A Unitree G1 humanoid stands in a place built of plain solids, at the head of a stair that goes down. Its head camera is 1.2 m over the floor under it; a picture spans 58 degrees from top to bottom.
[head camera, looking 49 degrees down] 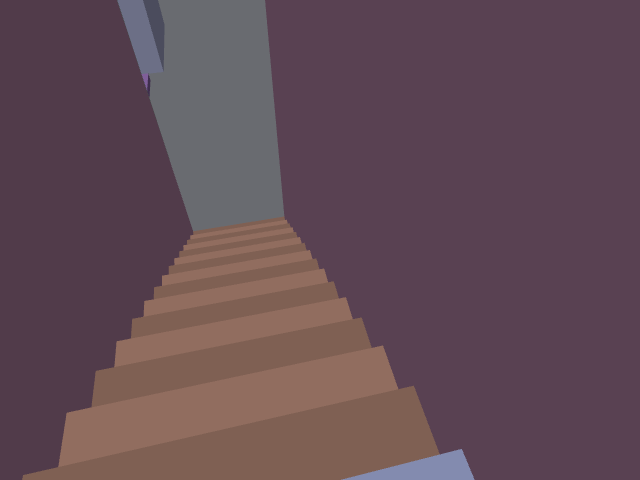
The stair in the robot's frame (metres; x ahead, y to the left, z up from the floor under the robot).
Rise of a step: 0.20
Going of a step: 0.25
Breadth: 1.22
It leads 13 degrees to the left of straight ahead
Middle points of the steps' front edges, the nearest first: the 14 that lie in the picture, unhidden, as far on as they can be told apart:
0.44 0.28 -0.20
0.69 0.33 -0.40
0.94 0.39 -0.59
1.19 0.44 -0.79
1.44 0.50 -0.99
1.68 0.56 -1.19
1.93 0.61 -1.39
2.18 0.67 -1.59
2.43 0.73 -1.78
2.68 0.78 -1.98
2.92 0.84 -2.18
3.17 0.89 -2.38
3.42 0.95 -2.58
3.67 1.01 -2.78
